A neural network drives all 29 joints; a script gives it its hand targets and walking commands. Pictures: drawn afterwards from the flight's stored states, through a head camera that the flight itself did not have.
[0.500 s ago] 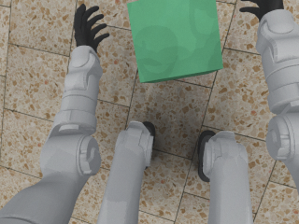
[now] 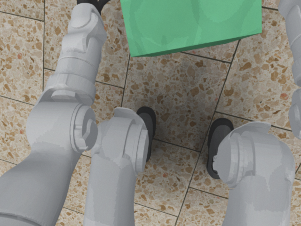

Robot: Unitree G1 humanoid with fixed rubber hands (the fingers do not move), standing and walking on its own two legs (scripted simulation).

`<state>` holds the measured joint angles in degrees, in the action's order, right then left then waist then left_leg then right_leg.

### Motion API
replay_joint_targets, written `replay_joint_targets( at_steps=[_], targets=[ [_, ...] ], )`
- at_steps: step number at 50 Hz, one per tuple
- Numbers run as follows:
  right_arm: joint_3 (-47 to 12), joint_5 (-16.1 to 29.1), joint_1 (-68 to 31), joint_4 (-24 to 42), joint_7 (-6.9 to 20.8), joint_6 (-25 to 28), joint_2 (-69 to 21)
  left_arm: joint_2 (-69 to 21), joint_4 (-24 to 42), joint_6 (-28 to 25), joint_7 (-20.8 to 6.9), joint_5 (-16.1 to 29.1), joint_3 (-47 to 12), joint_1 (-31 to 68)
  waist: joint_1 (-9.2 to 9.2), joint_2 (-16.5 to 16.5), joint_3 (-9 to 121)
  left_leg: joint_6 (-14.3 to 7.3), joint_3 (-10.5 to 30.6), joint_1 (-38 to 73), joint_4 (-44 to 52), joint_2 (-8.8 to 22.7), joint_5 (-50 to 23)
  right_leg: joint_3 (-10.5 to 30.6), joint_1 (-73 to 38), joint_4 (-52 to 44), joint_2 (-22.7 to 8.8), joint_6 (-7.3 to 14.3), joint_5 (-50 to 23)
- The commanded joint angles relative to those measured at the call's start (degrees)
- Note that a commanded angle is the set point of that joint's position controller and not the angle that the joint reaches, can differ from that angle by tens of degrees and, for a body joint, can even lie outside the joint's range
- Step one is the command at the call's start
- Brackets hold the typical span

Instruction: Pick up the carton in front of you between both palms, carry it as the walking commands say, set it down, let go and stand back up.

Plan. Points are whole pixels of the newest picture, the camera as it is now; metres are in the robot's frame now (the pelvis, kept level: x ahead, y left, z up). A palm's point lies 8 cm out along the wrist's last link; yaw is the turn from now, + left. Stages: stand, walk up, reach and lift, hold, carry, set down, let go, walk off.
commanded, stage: reach and lift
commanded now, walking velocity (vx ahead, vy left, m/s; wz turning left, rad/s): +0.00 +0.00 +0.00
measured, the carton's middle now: (184, 0) +0.54 +0.01 -0.25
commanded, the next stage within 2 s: none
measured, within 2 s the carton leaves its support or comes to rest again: leaves its support in 0.64 s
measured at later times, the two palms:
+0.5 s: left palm out of the picture +0.53 +0.17 -0.17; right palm out of the picture +0.58 -0.13 -0.18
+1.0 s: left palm out of the picture +0.50 +0.16 -0.05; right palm out of the picture +0.54 -0.14 -0.05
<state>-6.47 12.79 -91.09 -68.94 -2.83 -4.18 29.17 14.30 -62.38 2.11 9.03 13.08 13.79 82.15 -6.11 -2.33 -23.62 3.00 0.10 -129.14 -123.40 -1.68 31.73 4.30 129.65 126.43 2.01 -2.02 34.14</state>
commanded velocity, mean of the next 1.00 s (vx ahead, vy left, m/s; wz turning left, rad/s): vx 0.00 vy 0.00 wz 0.00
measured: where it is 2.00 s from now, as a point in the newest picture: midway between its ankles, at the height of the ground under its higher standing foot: (178, 150)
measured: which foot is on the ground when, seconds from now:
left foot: down 0.00-1.00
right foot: down 0.00-1.00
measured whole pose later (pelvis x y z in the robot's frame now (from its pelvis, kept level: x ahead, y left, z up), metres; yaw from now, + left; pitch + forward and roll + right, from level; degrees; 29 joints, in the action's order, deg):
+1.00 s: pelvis +0.00 +0.00 +0.03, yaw -2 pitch +42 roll +2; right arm 14.2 -5.7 -74.9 -53.1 -3.9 -18.8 10.1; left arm 1.0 -39.6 17.8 7.4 -3.8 30.1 64.6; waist -4.3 -0.3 0.6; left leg 5.3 3.8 -128.0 -116.1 -4.5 30.7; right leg 4.4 128.4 117.8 6.0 -3.5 31.7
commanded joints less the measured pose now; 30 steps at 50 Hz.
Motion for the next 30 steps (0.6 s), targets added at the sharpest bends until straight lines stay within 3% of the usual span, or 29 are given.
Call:
replay_joint_targets(
  at_steps=[1,7,13,17,20,24,27,30],
  targets=[
    [-0.7,0.6,-19.6,7.2,0.0,1.1,3.6,6.7,5.3,-1.1,0.3,0.8,0.0,10.1,-3.72,12.0,77.5,0.5,-4.9,36.1,7.2,-0.3,-27.2,-4.0,-38.7,-7.9,-1.0,0.4,-22.9],
    [2.4,-2.3,-14.1,2.1,-0.2,0.7,1.9,5.5,4.8,-1.3,0.0,-0.9,0.8,9.1,-1.87,9.3,71.1,1.1,-5.0,32.4,7.5,-0.6,-23.7,-3.5,-32.8,-9.1,-0.7,0.6,-19.7],
    [1.9,-2.1,-17.1,3.8,-0.6,0.9,0.4,4.8,5.4,-1.4,0.0,-1.3,0.8,11.4,-2.59,9.3,70.0,1.0,-5.1,31.6,8.3,-0.7,-21.4,-3.2,-32.9,-10.3,-0.5,0.7,-16.9],
    [-1.2,-0.9,-20.9,4.4,-0.2,0.8,-5.1,-0.3,5.5,-1.3,-0.4,-0.4,-1.6,15.2,-2.62,10.3,69.5,0.7,-5.1,31.6,8.8,-1.5,-19.7,-3.4,-34.4,-10.8,0.1,0.9,-15.6],
    [-1.3,-2.4,-22.2,3.9,0.3,0.6,-10.2,-5.0,4.1,-1.0,-0.8,-2.8,-0.1,16.0,-2.86,10.5,68.1,0.6,-5.2,33.0,8.8,-2.2,-18.7,-3.6,-34.5,-11.1,0.7,0.7,-14.4],
    [-4.1,-4.7,-28.0,3.6,7.9,-1.4,-43.4,-35.9,7.8,2.1,-9.0,-5.7,-4.9,30.0,-1.85,11.1,65.4,0.3,-5.8,30.2,7.3,-4.0,-17.4,-4.1,-32.5,-10.2,3.0,1.5,-15.5],
    [0.0,-7.4,-24.8,5.9,11.9,-3.0,-56.4,-47.3,11.1,5.1,-14.6,-8.0,-5.7,32.6,-1.40,9.5,63.3,0.3,-6.6,28.3,6.5,-5.0,-17.5,-5.3,-28.8,-9.5,4.3,2.1,-15.8],
    [1.9,-8.3,-22.8,9.2,13.8,-4.0,-61.7,-52.9,13.7,6.8,-17.2,-8.1,-6.3,31.6,-0.92,9.3,65.1,-0.4,-6.7,27.6,6.0,-5.4,-20.8,-6.0,-27.3,-9.0,4.7,2.5,-18.8]
  ],
)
